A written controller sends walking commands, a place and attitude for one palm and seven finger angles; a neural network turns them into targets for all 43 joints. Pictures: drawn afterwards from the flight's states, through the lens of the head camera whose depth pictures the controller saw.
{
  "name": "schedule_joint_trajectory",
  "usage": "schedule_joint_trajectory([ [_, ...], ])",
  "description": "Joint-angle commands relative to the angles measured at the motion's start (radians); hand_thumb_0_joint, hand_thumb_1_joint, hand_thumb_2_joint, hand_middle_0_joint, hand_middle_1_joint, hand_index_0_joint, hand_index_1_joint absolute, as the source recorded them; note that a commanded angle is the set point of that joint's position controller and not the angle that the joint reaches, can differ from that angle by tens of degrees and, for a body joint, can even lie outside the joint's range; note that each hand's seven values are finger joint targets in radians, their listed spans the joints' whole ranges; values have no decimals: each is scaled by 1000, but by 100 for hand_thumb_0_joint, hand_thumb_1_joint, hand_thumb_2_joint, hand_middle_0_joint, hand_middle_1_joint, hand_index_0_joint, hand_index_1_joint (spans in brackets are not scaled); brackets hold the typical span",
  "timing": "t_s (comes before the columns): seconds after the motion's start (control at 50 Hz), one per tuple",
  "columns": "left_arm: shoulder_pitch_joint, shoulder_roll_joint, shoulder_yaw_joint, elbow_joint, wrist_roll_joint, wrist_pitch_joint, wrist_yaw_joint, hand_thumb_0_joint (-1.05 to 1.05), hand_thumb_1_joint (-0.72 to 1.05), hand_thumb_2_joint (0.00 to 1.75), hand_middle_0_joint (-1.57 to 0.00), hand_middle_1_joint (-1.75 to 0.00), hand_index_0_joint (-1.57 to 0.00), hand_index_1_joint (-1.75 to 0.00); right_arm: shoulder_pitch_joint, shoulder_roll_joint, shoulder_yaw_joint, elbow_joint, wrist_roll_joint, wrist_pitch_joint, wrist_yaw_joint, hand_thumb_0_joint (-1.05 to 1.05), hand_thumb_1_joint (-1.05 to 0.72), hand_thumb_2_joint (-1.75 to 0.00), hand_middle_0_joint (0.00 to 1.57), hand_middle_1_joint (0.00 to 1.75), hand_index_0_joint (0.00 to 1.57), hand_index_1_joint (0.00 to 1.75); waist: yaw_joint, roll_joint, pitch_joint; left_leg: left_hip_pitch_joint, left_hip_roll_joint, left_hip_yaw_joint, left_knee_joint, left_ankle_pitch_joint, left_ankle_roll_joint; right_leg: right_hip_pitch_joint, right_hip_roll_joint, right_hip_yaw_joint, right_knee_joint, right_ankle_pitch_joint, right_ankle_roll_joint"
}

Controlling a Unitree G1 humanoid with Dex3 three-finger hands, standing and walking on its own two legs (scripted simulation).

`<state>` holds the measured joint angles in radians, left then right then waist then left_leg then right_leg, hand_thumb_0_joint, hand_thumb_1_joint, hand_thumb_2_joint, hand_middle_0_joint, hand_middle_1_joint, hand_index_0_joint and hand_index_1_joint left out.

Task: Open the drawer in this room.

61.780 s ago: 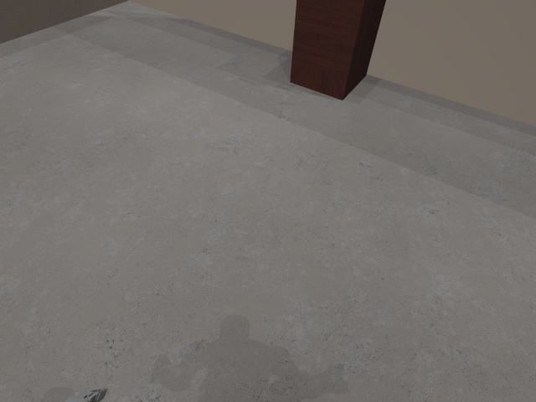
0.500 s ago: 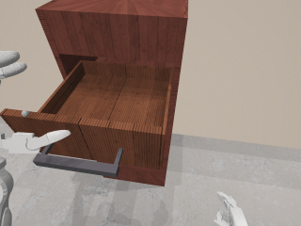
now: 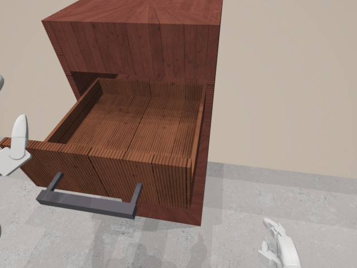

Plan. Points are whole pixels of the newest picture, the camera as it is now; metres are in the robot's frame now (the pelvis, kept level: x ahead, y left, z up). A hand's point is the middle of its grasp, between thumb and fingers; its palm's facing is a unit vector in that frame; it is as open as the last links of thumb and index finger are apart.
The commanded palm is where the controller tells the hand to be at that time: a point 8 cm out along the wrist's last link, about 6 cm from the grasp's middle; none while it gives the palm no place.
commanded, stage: draw the hand back to the body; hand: left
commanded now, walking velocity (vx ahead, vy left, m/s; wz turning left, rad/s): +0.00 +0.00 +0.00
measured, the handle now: (92, 193) +0.22 +0.21 +0.09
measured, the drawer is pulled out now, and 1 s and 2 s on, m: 0.29 0.29 0.29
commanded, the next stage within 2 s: step back with the hand held close in 0.16 s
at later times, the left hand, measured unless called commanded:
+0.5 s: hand (30, 145) +0.19 +0.23 +0.27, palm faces +0.46 -0.75 -0.47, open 7.4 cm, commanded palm +0.11 +0.28 +0.28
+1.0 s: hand out of the picture +0.09 +0.26 +0.28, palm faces +0.57 -0.74 -0.35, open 7.4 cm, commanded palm +0.02 +0.31 +0.28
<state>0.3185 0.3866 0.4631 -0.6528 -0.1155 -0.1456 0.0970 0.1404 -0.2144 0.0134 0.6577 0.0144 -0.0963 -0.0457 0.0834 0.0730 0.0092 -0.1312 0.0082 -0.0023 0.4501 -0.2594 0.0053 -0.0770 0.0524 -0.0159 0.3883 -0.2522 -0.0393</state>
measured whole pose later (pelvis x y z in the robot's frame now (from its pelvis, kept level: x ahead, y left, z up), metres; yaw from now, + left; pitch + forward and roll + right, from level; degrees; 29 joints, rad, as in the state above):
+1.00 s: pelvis -0.11 +0.03 -0.02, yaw +0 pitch +0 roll -2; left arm 0.29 0.47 0.58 -0.73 -0.04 -0.26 0.17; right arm 0.22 -0.22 0.00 0.61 0.02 -0.08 -0.04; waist -0.01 0.02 0.00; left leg -0.48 -0.01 0.02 0.68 -0.33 0.02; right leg -0.41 0.02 -0.02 0.57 -0.16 0.00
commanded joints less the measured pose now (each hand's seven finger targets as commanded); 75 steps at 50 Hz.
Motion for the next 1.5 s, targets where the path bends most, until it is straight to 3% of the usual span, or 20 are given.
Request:
schedule_joint_trajectory([
  [0.0, -132, 203, 111, -166, -4, -49, 20, 0, 90, 90, -20, -30, -20, -30, -132, -98, -32, -160, 1, -54, -14, 0, -90, -90, 20, 30, 20, 30, -14, -5, -93, 71, 26, 8, -43, 245, 11, -41, -57, 15, -66, 265, 12],
  [0.24, -115, 210, 121, -165, -5, -51, 20, 0, 90, 90, -20, -30, -20, -30, -137, -94, -32, -162, -1, -53, -10, 0, -90, -90, 20, 30, 20, 30, -9, -5, -99, 63, 22, 6, -43, 239, 12, -32, -61, 18, -65, 273, 16],
  [0.26, -214, 350, 238, -223, 8, -86, 23, 0, 90, 90, -20, -30, -20, -30, -101, -130, -37, -215, 15, -37, -6, 0, -90, -90, 20, 30, 20, 30, -62, -60, -51, 30, 44, -25, 4, 214, 30, -177, -124, 154, -111, 337, 20],
  [0.34, -90, 260, 160, -114, 25, -97, 15, 0, 90, 90, -20, -30, -20, -30, -93, -125, -50, -197, 14, -1, -8, 0, -90, -90, 20, 30, 20, 30, -78, -88, -116, 21, 42, -19, 54, 233, 23, -182, -171, 145, -93, 415, 20],
  [0.5, 87, 341, 260, -273, 28, -115, 44, 0, 90, 90, -20, -30, -20, -30, -72, -135, -77, -238, 19, 24, -5, 0, -90, -90, 20, 30, 20, 30, -80, -25, -247, -34, 84, -40, 42, 386, 18, -119, -151, 109, 13, 440, 23],
  [0.62, 122, 363, 315, -298, 29, -135, 65, 0, 90, 90, -20, -30, -20, -30, -47, -138, -82, -252, 16, 4, -13, 0, -90, -90, 20, 30, 20, 30, -75, 25, -231, -156, 124, -97, -25, 308, 32, -108, -98, 81, 90, 275, 32],
  [0.76, 2, 319, 287, -213, 48, -142, 70, 0, 90, 90, -20, -30, -20, -30, -18, -148, -80, -239, 8, -38, -15, 0, -90, -90, 20, 30, 20, 30, -82, 57, -136, -402, 164, -129, -116, -111, 63, -88, -71, 80, 204, 42, 30],
  [0.88, -109, 302, 226, -181, 70, -147, 80, 0, 90, 90, -20, -30, -20, -30, -1, -142, -76, -216, 7, -47, -14, 0, -90, -90, 20, 30, 20, 30, -101, -130, -41, -261, 39, -59, 160, -246, 24, -445, -196, 244, -108, -364, -24],
  [0.94, -124, 306, 207, -219, 71, -147, 91, 0, 90, 90, -20, -30, -20, -30, 5, -124, -64, -194, 3, -38, -14, 0, -90, -90, 20, 30, 20, 30, -111, -175, -92, -97, 8, -23, 286, -134, 9, -545, -277, 218, -128, -284, -52],
  [0.98, -119, 326, 229, -237, 70, -153, 96, 0, 90, 90, -20, -30, -20, -30, -2, -131, -61, -199, 0, -33, -21, 0, -90, -90, 20, 30, 20, 30, -109, -74, -81, -117, 55, -90, 146, -192, 27, -557, -212, 144, -28, -306, -21],
  [1.04, -173, 327, 288, -310, 68, -174, 107, 0, 90, 90, -20, -30, -20, -30, -23, -125, -65, -226, -20, -58, -29, 0, -90, -90, 20, 30, 20, 30, -96, 262, -149, -474, 324, -424, -314, -440, 131, -227, 18, 14, 621, -238, 42],
  [1.1, -172, 336, 296, -238, 51, -166, 96, 0, 90, 90, -20, -30, -20, -30, -24, -118, -92, -190, -11, -84, -6, 0, -90, -90, 20, 30, 20, 30, -93, 120, -177, -341, 308, -305, -210, -233, 141, -296, 9, 65, 780, -276, 40],
  [1.24, -179, 281, 207, -243, 12, -126, 69, 0, 90, 90, -20, -30, -20, -30, -59, -101, -56, -151, -16, -91, 17, 0, -90, -90, 20, 30, 20, 30, -83, 196, -183, -256, 208, -154, -287, -156, 35, -101, 30, -66, 266, -317, 0],
  [1.28, -158, 314, 226, -235, 5, -142, 51, 0, 90, 90, -20, -30, -20, -30, -48, -92, -55, -145, -10, -77, 25, 0, -90, -90, 20, 30, 20, 30, -83, 41, -175, -209, 131, -62, -38, -84, -33, -141, -120, 80, -109, -215, -72],
  [1.3, -133, 380, 268, -252, 12, -156, 58, 0, 90, 90, -20, -30, -20, -30, -36, -79, -50, -130, -6, -63, 25, 0, -90, -90, 20, 30, 20, 30, -82, -177, -173, -150, 20, 20, 283, -40, -72, -287, -339, 330, -247, -109, -135],
  [1.32, -173, 426, 295, -279, 15, -187, 71, 0, 90, 90, -20, -30, -20, -30, -80, -85, -34, -136, -14, -64, 20, 0, -90, -90, 20, 30, 20, 30, -58, -216, -129, -275, -27, 32, 507, -182, -81, -288, -441, 311, -205, 305, -164],
  [1.38, -88, 350, 280, -247, 49, -154, 59, 0, 90, 90, -20, -30, -20, -30, -58, -75, -39, -174, 11, -57, -1, 0, -90, -90, 20, 30, 20, 30, -90, -291, -110, -375, 22, -17, 489, -130, -36, -118, -336, 102, 44, 726, -102],
  [1.42, -70, 338, 281, -220, 41, -133, 61, 0, 90, 90, -20, -30, -20, -30, -33, -79, -25, -167, 8, -42, -23, 0, -90, -90, 20, 30, 20, 30, -112, -95, -132, -186, -19, 38, 159, 63, -23, -131, -243, 31, 135, 613, -47],
  [1.46, -87, 339, 279, -255, 34, -129, 67, 0, 90, 90, -20, -30, -20, -30, -20, -134, -51, -174, 3, -59, -25, 0, -90, -90, 20, 30, 20, 30, -101, 139, -206, 19, 147, -160, -9, 540, 45, -224, -73, -44, 303, 222, 52],
  [1.48, -132, 334, 262, -253, 26, -134, 63, 0, 90, 90, -20, -30, -20, -30, -12, -130, -53, -180, 10, -65, -14, 0, -90, -90, 20, 30, 20, 30, -100, 142, -208, -2, 225, -234, -81, 507, 77, -232, -26, -1, 334, -180, 48],
])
